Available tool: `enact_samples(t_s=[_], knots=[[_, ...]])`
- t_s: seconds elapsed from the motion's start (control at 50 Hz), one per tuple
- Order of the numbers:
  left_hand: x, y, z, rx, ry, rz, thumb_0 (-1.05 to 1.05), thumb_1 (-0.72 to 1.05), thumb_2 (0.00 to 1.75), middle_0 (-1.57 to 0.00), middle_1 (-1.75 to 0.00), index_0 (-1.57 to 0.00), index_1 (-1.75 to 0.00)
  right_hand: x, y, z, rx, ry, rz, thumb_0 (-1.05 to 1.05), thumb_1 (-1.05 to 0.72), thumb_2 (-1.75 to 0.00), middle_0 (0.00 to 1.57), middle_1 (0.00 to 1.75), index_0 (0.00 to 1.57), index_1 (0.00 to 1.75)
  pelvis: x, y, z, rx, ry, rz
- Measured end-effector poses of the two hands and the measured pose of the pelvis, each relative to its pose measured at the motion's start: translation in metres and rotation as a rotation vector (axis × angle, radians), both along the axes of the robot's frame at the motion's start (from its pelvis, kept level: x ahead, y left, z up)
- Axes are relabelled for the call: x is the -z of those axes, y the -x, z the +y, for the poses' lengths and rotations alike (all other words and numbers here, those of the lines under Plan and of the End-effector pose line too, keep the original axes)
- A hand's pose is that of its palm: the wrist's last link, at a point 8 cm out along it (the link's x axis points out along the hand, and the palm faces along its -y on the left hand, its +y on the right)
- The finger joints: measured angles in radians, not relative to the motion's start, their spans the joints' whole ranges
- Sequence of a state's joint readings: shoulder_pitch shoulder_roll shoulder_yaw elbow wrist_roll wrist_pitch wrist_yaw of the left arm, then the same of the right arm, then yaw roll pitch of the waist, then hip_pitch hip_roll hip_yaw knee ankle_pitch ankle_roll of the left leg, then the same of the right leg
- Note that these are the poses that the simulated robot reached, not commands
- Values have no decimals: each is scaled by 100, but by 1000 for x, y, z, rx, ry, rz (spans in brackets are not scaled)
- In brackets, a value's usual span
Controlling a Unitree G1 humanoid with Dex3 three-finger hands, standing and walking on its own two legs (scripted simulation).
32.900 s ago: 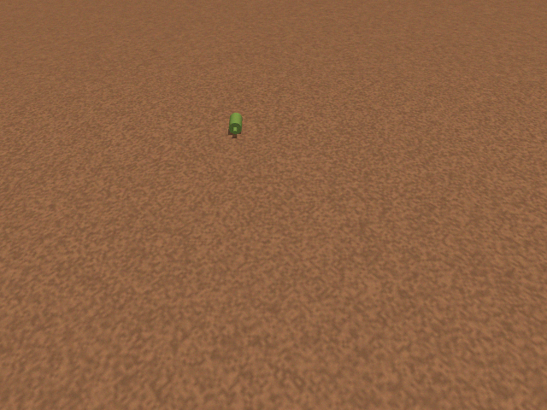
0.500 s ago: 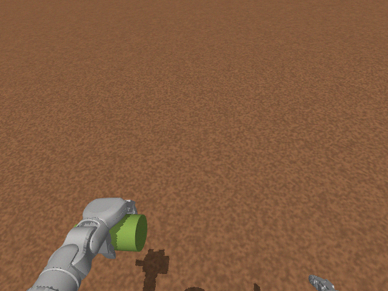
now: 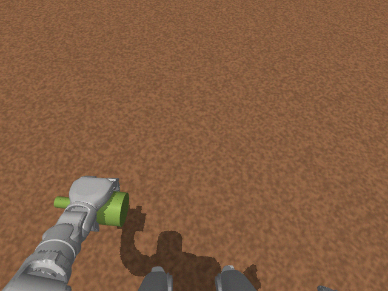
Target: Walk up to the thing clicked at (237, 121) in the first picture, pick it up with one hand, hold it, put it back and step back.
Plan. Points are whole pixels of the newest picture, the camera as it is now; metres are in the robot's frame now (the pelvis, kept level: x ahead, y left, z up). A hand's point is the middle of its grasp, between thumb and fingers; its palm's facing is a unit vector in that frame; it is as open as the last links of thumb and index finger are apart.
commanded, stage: crouch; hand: left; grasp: from above
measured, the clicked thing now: (90, 205) +0.36 +0.25 -0.12
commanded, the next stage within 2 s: lower in 1.30 s
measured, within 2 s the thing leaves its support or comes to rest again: neither
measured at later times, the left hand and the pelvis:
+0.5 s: hand (112, 223) +0.38 +0.26 -0.35, palm faces -0.49 +0.02 -0.87, open 10.9 cm; pelvis -0.03 +0.01 -0.19, yaw -2 degrees
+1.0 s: hand (120, 225) +0.40 +0.26 -0.46, palm faces -0.48 +0.00 -0.88, open 10.8 cm; pelvis -0.03 +0.00 -0.28, yaw -5 degrees
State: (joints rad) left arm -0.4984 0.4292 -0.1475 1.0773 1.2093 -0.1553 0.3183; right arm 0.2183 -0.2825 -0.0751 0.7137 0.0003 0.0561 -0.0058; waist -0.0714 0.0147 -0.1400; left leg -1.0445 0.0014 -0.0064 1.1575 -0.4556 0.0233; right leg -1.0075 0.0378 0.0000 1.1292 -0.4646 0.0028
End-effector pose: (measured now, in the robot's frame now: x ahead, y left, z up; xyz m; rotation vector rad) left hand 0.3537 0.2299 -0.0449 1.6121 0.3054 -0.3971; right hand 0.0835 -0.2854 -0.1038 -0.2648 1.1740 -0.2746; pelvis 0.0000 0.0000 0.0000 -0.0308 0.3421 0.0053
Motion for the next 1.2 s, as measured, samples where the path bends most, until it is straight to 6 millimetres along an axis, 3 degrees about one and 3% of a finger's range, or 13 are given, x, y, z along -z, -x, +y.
enact_samples(t_s=[0.14,0.26,0.38,0.54,0.66,0.78,1.2], knots=[[74,-19,2,-20,3,5,-3,-11,58,-56,-64,-61,-66,65,50,2,49,19,105,1,-89,-89,21,30,20,30,61,14,4,6,11,129],[137,-29,7,-29,10,17,-3,-12,60,-56,-65,-60,-67,118,73,12,54,11,166,1,-90,-89,21,30,20,30,112,23,7,7,20,208],[195,-33,20,-54,14,57,-3,-14,62,-56,-65,-61,-67,164,73,20,16,-15,188,1,-90,-89,21,30,20,30,155,28,7,6,32,270],[257,-35,32,-53,43,69,-3,-15,62,-59,-64,-63,-65,210,55,19,-64,-25,202,1,-90,-89,21,30,20,30,200,29,4,8,51,322],[291,-42,34,-46,49,56,-3,-16,61,-60,-62,-65,-63,231,43,13,-110,-13,204,1,-90,-90,21,30,20,30,225,29,2,13,62,336],[318,-51,34,-57,54,48,-3,-15,60,-61,-61,-66,-62,247,43,7,-130,-6,213,1,-91,-90,21,30,20,30,245,30,1,25,69,334],[382,-59,37,-67,56,64,-3,-13,56,-62,-58,-67,-59,303,91,7,-94,-35,321,1,-91,-90,21,30,20,30,306,40,-3,56,69,305]])
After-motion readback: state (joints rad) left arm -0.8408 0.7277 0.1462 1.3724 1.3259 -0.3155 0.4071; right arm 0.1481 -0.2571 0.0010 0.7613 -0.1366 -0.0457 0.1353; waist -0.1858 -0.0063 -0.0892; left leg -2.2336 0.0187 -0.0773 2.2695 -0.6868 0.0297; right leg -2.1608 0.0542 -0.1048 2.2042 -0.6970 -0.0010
